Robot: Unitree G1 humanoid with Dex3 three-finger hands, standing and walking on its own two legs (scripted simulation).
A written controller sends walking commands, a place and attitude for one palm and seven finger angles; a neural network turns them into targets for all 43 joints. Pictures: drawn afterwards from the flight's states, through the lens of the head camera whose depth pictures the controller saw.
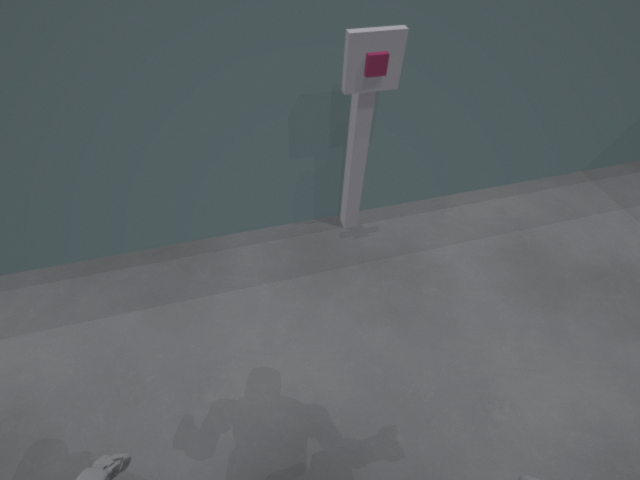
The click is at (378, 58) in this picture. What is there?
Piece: button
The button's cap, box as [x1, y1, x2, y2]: [364, 51, 388, 77]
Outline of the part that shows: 386,51 366,53 364,71 366,77 385,75 388,59 388,53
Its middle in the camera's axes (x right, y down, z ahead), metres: +0.16 -0.52 +1.14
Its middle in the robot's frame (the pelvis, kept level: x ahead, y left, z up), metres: +1.21 -0.10 -0.03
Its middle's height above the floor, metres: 0.74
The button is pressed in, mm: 0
